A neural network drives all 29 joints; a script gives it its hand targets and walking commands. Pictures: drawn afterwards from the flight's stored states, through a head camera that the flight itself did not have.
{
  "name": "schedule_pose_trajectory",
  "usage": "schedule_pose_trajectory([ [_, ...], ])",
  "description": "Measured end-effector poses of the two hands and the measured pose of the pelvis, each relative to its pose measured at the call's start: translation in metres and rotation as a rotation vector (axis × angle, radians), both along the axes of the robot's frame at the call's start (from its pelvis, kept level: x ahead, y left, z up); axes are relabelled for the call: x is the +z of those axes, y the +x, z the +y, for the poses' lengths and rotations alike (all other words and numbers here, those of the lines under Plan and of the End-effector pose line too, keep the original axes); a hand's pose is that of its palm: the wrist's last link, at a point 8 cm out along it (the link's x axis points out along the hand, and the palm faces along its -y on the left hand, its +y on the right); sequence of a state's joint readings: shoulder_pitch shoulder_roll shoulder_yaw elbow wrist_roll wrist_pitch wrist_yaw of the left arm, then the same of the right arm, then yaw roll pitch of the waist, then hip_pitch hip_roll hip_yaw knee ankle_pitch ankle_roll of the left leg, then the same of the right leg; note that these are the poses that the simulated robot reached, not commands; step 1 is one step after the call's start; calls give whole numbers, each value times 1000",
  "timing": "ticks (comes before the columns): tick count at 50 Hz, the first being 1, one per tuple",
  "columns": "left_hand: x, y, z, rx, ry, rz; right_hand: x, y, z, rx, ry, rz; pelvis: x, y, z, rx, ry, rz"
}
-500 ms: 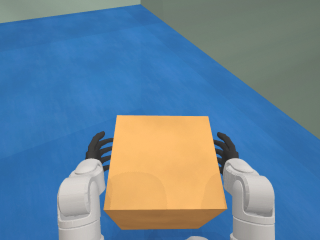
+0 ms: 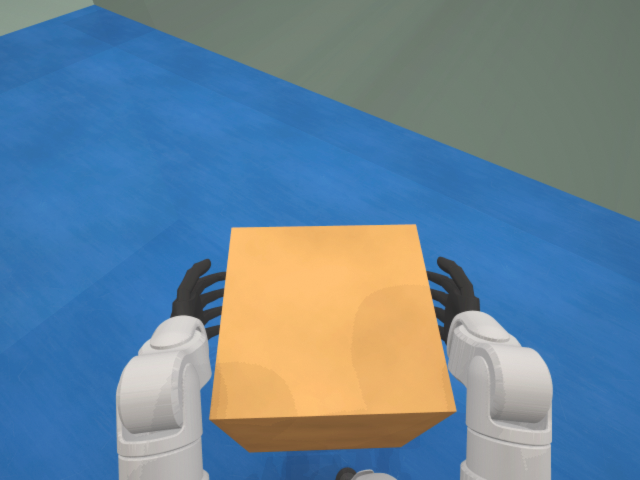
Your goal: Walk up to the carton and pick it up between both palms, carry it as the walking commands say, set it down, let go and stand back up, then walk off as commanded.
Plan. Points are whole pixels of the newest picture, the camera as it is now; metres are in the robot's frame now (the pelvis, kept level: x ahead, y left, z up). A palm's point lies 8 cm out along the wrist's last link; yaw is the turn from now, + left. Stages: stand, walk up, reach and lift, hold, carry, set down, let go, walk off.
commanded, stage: carry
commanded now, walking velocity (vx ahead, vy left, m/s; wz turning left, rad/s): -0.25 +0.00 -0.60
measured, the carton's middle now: (324, 348) +0.27 -0.01 +0.01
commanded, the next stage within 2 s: none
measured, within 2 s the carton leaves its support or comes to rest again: neither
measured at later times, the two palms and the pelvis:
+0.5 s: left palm out of the picture +0.09 +0.05 +0.07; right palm out of the picture -0.01 -0.24 +0.06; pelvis -0.21 +0.00 -0.01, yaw -18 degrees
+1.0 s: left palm out of the picture -0.07 +0.08 +0.09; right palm out of the picture -0.23 -0.18 +0.10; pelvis -0.38 +0.08 +0.01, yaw -32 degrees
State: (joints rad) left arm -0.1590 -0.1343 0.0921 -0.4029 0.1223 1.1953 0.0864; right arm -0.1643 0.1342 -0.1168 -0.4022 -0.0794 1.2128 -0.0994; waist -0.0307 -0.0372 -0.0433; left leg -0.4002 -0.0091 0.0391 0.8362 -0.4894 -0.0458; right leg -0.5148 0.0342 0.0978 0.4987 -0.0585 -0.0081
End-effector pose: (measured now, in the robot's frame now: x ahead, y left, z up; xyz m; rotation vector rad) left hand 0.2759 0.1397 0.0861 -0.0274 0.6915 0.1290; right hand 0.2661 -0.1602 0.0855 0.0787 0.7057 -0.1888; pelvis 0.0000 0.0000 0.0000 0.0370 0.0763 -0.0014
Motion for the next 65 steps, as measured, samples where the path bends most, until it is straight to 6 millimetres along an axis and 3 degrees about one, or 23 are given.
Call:
schedule_pose_trajectory([
  [6, -10, -54, 13, -2, -57, 33, 5, -57, 14, 5, -67, 33, 3, -49, 10, -60, -34, -10],
  [13, 3, -98, 5, -49, -69, 18, 17, -118, 7, -47, -69, 18, 9, -101, 14, -136, -97, -26],
  [19, 3, -130, -36, -144, -50, -3, 7, -182, -29, -150, -46, -3, -1, -153, 6, -235, -91, -11],
  [23, -12, -163, -77, -244, -3, 22, -18, -241, -64, -245, -3, 23, -13, -192, -5, -293, -69, -5],
  [26, -22, -192, -100, -333, 32, 85, -30, -293, -79, -325, 23, 87, -6, -219, -4, -331, -45, -17],
  [29, -20, -218, -115, -402, 44, 94, -28, -337, -86, -394, 36, 96, -1, -243, 0, -368, -25, -23],
  [33, -7, -243, -124, -455, 32, 37, -15, -375, -88, -452, 29, 37, 1, -272, 10, -414, -11, -18],
  [38, -1, -273, -111, -468, 1, 2, -1, -407, -74, -468, -1, 2, 0, -305, 28, -463, -3, -4],
  [46, -5, -329, -70, -485, -48, 58, 10, -470, -29, -474, -62, 62, 9, -355, 65, -540, -67, -11],
  [51, 5, -354, -64, -509, -54, 31, 18, -503, -18, -505, -61, 34, 10, -383, 81, -558, -89, -8],
  [55, 9, -373, -66, -522, -36, 0, 11, -528, -16, -523, -38, 1, 2, -407, 89, -557, -75, 8],
  [59, -1, -401, -63, -547, 23, 15, -11, -559, -12, -546, 20, 16, -5, -431, 101, -547, -45, 7],
  [62, -5, -422, -47, -551, 61, 61, -19, -580, 5, -542, 50, 64, 2, -445, 115, -525, -22, -14],
  [65, -3, -436, -25, -533, 61, 60, -17, -588, 23, -524, 52, 62, 5, -458, 130, -500, -4, -25],
])
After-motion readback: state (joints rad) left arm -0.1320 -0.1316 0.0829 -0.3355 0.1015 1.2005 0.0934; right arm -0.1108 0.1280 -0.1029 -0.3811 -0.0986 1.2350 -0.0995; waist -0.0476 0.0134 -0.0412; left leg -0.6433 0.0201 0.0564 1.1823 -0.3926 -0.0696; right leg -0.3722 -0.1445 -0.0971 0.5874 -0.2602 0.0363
